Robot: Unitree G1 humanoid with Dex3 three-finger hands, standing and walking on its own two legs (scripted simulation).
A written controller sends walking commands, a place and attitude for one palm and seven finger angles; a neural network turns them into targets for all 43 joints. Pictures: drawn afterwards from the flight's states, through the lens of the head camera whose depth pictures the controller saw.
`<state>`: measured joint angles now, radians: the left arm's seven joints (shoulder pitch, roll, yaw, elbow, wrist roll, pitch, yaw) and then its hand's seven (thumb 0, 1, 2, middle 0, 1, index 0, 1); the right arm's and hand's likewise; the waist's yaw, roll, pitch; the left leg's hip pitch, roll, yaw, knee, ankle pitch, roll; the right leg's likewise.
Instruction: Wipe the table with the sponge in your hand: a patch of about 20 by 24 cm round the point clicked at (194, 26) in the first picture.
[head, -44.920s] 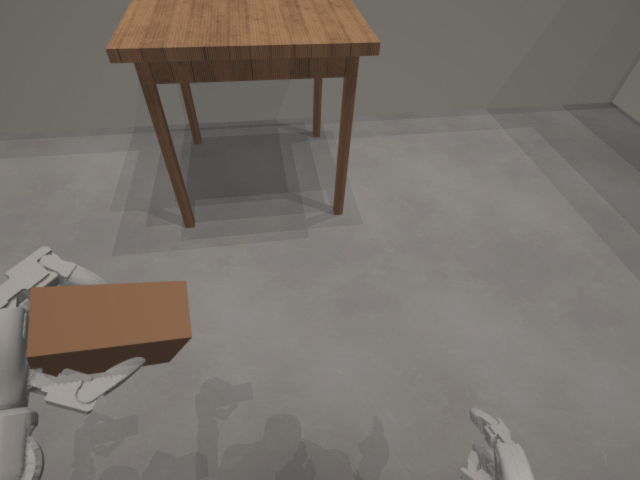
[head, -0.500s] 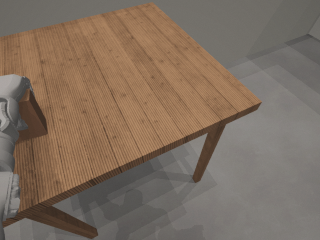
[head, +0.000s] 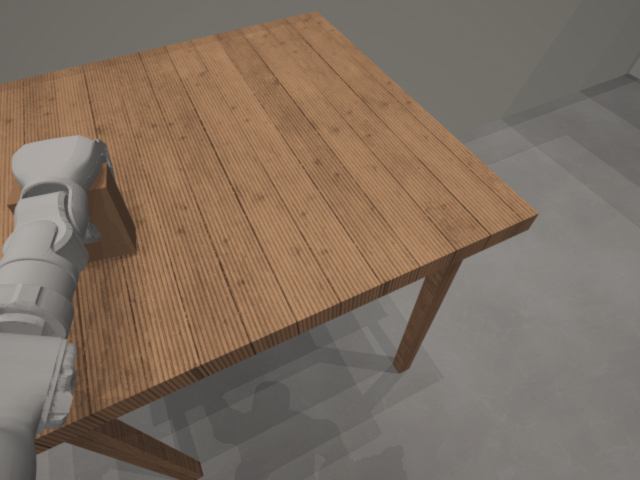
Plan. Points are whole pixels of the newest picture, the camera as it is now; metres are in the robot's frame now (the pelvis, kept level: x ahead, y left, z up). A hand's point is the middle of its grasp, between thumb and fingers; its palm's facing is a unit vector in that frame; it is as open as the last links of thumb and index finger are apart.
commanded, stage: slide across to the middle lane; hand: left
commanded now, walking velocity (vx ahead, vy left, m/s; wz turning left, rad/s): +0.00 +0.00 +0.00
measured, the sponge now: (86, 228) +0.42 +0.34 +0.06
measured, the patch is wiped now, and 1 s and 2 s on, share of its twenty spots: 0.20 0.45 0.65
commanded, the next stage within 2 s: wipe back along the middle lane in 0.24 s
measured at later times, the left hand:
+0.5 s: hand (112, 192) +0.45 +0.29 +0.11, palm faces -0.08 +0.02 -1.00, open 9.9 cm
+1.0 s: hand (118, 221) +0.40 +0.27 +0.10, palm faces -0.03 +0.00 -1.00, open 10.0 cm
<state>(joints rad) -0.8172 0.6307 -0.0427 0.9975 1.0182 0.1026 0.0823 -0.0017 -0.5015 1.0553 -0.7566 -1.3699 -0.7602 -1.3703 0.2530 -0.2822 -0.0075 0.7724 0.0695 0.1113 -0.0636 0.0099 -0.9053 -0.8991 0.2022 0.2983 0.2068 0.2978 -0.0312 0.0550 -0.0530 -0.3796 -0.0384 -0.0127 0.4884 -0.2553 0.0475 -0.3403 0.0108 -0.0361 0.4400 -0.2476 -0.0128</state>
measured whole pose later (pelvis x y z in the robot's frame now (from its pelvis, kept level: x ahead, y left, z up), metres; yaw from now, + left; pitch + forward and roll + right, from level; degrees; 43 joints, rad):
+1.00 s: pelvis +0.01 -0.02 +0.00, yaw +0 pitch +5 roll +0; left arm -0.58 0.46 -0.13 0.67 0.97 0.37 0.07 -0.01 -0.48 1.05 -0.72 -1.41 -0.72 -1.41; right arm 0.14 -0.29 0.01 0.71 0.08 0.16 -0.05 0.01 -0.91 -0.90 0.20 0.30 0.21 0.30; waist 0.02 0.07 -0.07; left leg -0.25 -0.03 -0.01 0.43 -0.26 0.03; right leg -0.24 0.02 -0.03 0.42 -0.27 -0.03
